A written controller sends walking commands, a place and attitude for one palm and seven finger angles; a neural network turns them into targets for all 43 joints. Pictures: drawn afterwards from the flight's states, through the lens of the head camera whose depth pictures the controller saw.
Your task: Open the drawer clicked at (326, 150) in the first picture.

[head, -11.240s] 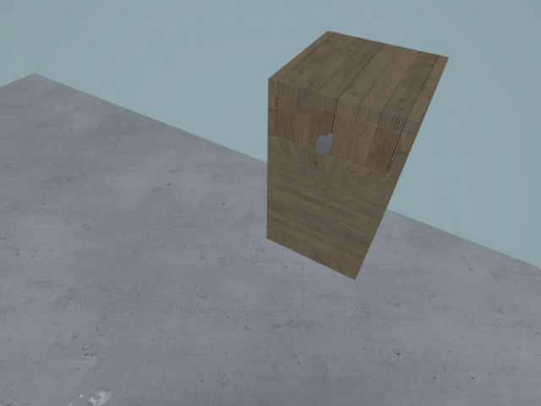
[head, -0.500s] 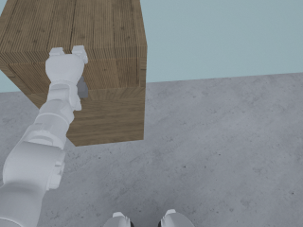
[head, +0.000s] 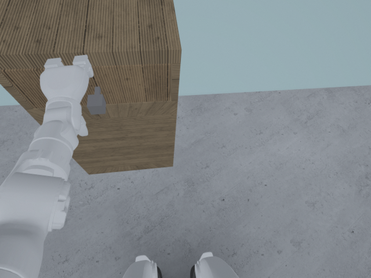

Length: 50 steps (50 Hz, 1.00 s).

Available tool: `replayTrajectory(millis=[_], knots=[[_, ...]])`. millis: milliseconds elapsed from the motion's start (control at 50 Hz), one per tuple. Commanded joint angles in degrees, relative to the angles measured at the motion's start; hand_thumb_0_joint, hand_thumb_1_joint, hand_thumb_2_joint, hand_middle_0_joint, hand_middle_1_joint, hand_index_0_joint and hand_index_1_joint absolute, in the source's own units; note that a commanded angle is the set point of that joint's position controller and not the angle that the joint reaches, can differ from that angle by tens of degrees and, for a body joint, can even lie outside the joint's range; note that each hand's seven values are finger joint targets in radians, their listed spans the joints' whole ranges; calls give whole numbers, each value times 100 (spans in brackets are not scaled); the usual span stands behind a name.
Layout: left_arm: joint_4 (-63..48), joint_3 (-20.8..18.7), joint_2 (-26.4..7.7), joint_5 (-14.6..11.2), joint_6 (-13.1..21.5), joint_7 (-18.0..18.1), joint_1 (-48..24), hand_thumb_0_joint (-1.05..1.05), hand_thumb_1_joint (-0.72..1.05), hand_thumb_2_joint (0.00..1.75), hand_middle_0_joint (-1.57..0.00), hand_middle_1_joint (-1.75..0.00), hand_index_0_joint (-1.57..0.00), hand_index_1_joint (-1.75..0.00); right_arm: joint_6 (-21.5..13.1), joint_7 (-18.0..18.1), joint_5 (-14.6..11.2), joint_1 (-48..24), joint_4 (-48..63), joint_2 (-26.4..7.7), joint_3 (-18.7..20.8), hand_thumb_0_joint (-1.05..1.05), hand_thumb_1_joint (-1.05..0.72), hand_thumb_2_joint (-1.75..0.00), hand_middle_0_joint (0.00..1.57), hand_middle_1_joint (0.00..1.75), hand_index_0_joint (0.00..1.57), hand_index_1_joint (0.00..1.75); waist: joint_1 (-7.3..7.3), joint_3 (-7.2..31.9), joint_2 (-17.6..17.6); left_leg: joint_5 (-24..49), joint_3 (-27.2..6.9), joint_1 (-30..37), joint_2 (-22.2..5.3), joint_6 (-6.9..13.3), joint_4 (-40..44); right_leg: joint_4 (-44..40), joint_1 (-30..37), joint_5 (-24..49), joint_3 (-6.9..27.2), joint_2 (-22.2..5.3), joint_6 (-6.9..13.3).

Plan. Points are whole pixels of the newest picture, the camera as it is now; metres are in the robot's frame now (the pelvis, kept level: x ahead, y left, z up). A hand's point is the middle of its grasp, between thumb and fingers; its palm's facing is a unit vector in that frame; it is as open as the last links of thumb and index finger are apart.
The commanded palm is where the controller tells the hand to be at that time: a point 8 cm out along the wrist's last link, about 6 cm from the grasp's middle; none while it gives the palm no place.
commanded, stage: move the hooked fingers above the handle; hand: left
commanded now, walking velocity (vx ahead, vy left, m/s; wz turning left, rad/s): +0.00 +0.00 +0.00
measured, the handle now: (97, 98) +0.56 +0.17 -0.04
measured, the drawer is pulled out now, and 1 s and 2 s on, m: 0.00 0.00 0.00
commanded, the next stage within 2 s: lower the fingers behind the handle in 0.26 s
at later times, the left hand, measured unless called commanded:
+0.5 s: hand (73, 108) +0.50 +0.21 +0.01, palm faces -0.05 -0.02 -1.00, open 13.8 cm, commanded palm +0.49 +0.19 +0.06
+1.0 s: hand (82, 113) +0.51 +0.20 -0.03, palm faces -0.10 -0.04 -0.99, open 13.9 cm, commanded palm +0.50 +0.19 +0.03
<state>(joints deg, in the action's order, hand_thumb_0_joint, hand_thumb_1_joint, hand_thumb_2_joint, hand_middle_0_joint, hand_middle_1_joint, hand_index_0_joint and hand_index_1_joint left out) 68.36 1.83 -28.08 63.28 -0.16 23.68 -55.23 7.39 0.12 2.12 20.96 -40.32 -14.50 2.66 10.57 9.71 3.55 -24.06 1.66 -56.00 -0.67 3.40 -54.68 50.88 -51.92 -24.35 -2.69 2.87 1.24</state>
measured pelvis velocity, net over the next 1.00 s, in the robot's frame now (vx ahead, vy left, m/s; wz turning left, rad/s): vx -0.01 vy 0.00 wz -0.01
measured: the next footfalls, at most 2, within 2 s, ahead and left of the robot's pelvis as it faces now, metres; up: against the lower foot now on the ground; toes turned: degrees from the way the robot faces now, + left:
none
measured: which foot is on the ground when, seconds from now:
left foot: down 0.00-1.00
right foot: down 0.00-1.00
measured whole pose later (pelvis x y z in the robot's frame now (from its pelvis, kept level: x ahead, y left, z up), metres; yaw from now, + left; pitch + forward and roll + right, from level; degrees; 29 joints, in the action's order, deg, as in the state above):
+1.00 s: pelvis -0.01 +0.00 -0.01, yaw +0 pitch +27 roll -3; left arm 68.7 1.4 -28.6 63.1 0.3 21.6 -53.3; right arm 6.2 0.7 2.4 21.5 -41.1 -13.1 1.9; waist 10.7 9.8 3.6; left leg -25.3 1.8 -60.5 -1.1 3.3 -58.6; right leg 55.2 -56.7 -25.7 -2.6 3.2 1.4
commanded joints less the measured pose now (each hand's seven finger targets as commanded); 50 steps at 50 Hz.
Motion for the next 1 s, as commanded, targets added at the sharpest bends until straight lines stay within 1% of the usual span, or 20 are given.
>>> replayTrajectory(millis=[0, 80, 140, 180, 240, 260, 340, 440, 480, 540, 560, 580, 620, 700, 740, 820, 900, 940, 960, 980], knots=[[-1117, -58, -1138, -24, -322, -82, -2439, 0, -50, 30, -30, -120, -30, -120, 48, 52, -34, 1166, 228, -1012, 348, 0, -90, -90, 20, 30, 20, 30, 10, 3106, 450, 3215, -337, 3119, 40, -102, 458, -692, 1203, 2447, 41, 206, 58], [-1076, -113, -1166, -170, -145, -367, -2047, 0, -50, 30, -30, -120, -30, -120, 71, 131, -68, 1110, 271, -996, 298, 0, -90, -90, 20, 30, 20, 30, -22, 2582, 84, 2869, -313, 2869, 52, -41, 643, -836, 1355, 2317, 76, 188, 48], [-1371, 52, -923, -139, 227, -396, -2245, 0, -50, 30, -30, -120, -30, -120, 22, 164, -58, 1040, 259, -941, 309, 0, -90, -90, 20, 30, 20, 30, 47, 2162, 292, 2676, -370, 2933, 12, -52, 702, -874, 961, 1941, 64, 174, 80], [-1385, -48, -1007, -44, 406, -295, -2137, 0, -50, 30, -30, -120, -30, -120, -4, 175, -36, 1050, 256, -950, 318, 0, -90, -90, 20, 30, 20, 30, 3, 2135, 311, 2648, -445, 2970, -14, -77, 668, -778, 744, 1752, 31, 184, 102], [-1567, -248, -1094, -17, 523, -60, -2110, 0, -50, 30, -30, -120, -30, -120, -33, 125, 19, 1017, 256, -931, 340, 0, -90, -90, 20, 30, 20, 30, -133, 2404, 555, 2949, -516, 3148, -42, -139, 587, -618, 579, 1713, -14, 187, 141], [-1558, -136, -954, 5, 502, 30, -2167, 0, -50, 30, -30, -120, -30, -120, -38, 101, 34, 1024, 254, -924, 358, 0, -90, -90, 20, 30, 20, 30, -67, 2431, 611, 2943, -511, 3188, -45, -149, 548, -605, 498, 1700, -24, 194, 127], [-1349, -277, -1027, 26, 177, 300, -2100, 0, -50, 30, -30, -120, -30, -120, -14, 29, 45, 981, 243, -950, 364, 0, -90, -90, 20, 30, 20, 30, -138, 2556, 436, 3031, -497, 3024, -21, -165, 508, -529, 619, 1811, -46, 207, 131], [-1164, 233, -480, -18, -148, 212, -2524, 0, -50, 30, -30, -120, -30, -120, -19, 2, 12, 1053, 162, -966, 415, 0, -90, -90, 20, 30, 20, 30, 159, 2525, 243, 2814, -546, 3122, -50, -141, 484, -615, 468, 1724, -39, 192, 83], [-1104, 224, -575, -57, -138, 88, -2603, 0, -50, 30, -30, -120, -30, -120, -30, 42, -10, 1096, 135, -991, 410, 0, -90, -90, 20, 30, 20, 30, 210, 2514, 194, 2580, -547, 3087, -34, -112, 483, -650, 438, 1610, -11, 188, 68], [-1341, 123, -768, -82, 83, -34, -2804, 0, -50, 30, -30, -120, -30, -120, -77, 112, 12, 1063, 134, -971, 383, 0, -90, -90, 20, 30, 20, 30, 205, 2608, 387, 2571, -562, 3093, -16, -102, 413, -576, 376, 1603, 22, 166, 91], [-1365, 175, -715, -27, 167, -39, -2738, 0, -50, 30, -30, -120, -30, -120, -98, 120, 13, 1068, 131, -950, 379, 0, -90, -90, 20, 30, 20, 30, 172, 2638, 601, 2575, -571, 3115, -12, -115, 365, -520, 237, 1546, 17, 167, 98], [-1254, 145, -715, 11, 211, -14, -2641, 0, -50, 30, -30, -120, -30, -120, -112, 126, 24, 1053, 120, -941, 360, 0, -90, -90, 20, 30, 20, 30, 157, 2518, 569, 2531, -580, 3022, -17, -118, 327, -474, 136, 1485, -4, 170, 114], [-1267, -125, -1026, 108, 283, 107, -2525, 0, -50, 30, -30, -120, -30, -120, -132, 133, 63, 1010, 133, -954, 333, 0, -90, -90, 20, 30, 20, 30, 48, 2585, 695, 2559, -564, 2873, -22, -135, 251, -342, 79, 1462, -4, 171, 128], [-816, -278, -1152, 169, 59, 356, -2225, 0, -50, 30, -30, -120, -30, -120, -115, 97, 83, 982, 175, -965, 280, 0, -90, -90, 20, 30, 20, 30, 3, 2438, 407, 2455, -486, 2313, 5, -115, 148, -202, 152, 1509, -32, 176, 125], [-767, -335, -1198, 151, -94, 422, -2198, 0, -50, 30, -30, -120, -30, -120, -109, 70, 98, 958, 205, -979, 277, 0, -90, -90, 20, 30, 20, 30, -16, 2687, 404, 2542, -442, 2250, 23, -108, 87, -152, 312, 1693, -3, 173, 116], [-836, -273, -1301, 101, -266, 320, -2348, 0, -50, 30, -30, -120, -30, -120, -93, 80, 57, 1035, 205, -1011, 287, 0, -90, -90, 20, 30, 20, 30, 84, 2993, 254, 2520, -349, 2159, 32, -58, 2, -181, 635, 2010, 80, 168, 51], [-1095, -186, -1319, 18, -28, 59, -2520, 0, -50, 30, -30, -120, -30, -120, -153, 149, 30, 1107, 151, -997, 295, 0, -90, -90, 20, 30, 20, 30, 181, 3071, 259, 2377, -372, 2140, 44, -19, -52, -203, 644, 2014, 137, 151, 28], [-1338, -123, -1247, -4, 203, -22, -2680, 0, -50, 30, -30, -120, -30, -120, -205, 170, 40, 1119, 99, -959, 300, 0, -90, -90, 20, 30, 20, 30, 221, 3064, 437, 2385, -401, 2229, 27, -19, -105, -161, 457, 1930, 134, 150, 40], [-1255, -280, -1395, 29, 278, -13, -2413, 0, -50, 30, -30, -120, -30, -120, -210, 173, 48, 1144, 68, -976, 305, 0, -90, -90, 20, 30, 20, 30, 117, 3111, 481, 2419, -395, 2220, 30, -22, -143, -124, 438, 1924, 129, 158, 50], [-1099, -220, -1291, 66, 291, -15, -2188, 0, -50, 30, -30, -120, -30, -120, -203, 172, 56, 1116, 54, -960, 297, 0, -90, -90, 20, 30, 20, 30, 108, 2966, 517, 2501, -393, 2181, 28, -37, -176, -89, 322, 1944, 115, 163, 65]])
